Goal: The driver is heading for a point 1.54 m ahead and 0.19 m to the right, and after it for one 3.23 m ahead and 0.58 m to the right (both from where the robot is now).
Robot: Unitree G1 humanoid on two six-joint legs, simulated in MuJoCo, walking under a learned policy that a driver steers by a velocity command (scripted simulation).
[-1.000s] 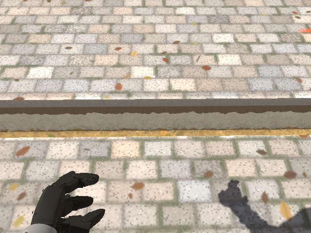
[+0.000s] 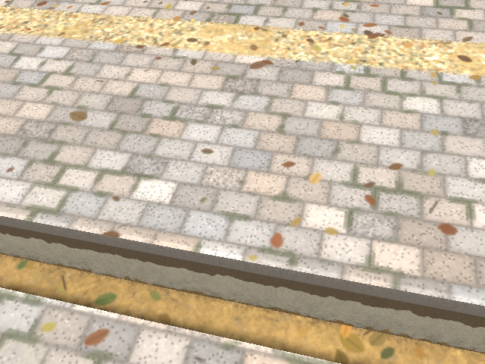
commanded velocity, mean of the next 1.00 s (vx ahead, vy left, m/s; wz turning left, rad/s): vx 0.01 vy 0.00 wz -0.44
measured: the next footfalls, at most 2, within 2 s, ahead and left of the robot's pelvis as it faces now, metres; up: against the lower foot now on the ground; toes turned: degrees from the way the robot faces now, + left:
left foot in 0.38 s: +0.12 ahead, +0.08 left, +0.00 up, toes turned -28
right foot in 0.76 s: -0.03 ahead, -0.10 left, +0.00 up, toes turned -27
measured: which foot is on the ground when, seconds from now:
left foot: up 0.00-0.36, down 0.38-0.78, up 0.80-1.00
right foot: down 0.00-0.38, up 0.40-0.74, down 0.76-1.00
